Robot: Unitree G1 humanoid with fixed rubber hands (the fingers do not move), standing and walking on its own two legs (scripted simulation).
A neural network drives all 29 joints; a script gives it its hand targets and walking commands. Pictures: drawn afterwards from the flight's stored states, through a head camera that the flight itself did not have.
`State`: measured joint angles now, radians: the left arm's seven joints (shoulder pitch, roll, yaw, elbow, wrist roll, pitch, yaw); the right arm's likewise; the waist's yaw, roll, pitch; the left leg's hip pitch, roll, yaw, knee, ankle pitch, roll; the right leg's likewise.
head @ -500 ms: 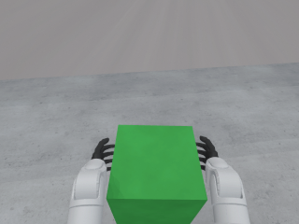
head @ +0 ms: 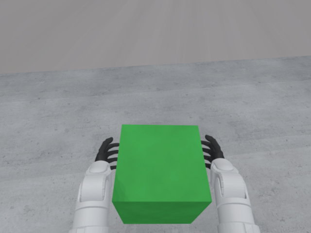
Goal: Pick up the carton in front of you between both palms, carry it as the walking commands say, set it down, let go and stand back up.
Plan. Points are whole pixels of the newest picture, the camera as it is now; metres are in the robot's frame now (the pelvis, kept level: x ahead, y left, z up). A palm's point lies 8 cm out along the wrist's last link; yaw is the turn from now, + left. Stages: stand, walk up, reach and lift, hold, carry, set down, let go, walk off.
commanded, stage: hold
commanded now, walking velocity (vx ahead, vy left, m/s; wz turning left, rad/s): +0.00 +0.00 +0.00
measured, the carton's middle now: (158, 177) +0.29 +0.01 -0.04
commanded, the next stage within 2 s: set down in 0.84 s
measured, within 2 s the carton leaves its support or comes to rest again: neither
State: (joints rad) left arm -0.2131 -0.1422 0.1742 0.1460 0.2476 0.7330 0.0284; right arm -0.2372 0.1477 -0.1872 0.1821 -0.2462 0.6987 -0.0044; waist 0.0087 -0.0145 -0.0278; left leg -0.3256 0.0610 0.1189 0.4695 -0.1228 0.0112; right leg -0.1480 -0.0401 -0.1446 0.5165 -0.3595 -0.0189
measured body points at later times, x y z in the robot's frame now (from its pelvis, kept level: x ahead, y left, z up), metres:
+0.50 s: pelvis -0.01 +0.04 +0.01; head -0.04 +0.06 +0.46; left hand +0.31 +0.14 +0.04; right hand +0.27 -0.16 +0.05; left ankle +0.07 +0.14 -0.73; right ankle -0.05 -0.10 -0.73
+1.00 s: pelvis +0.00 +0.03 +0.01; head -0.02 +0.06 +0.46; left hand +0.33 +0.13 +0.04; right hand +0.29 -0.17 +0.05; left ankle +0.07 +0.14 -0.73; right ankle -0.05 -0.10 -0.73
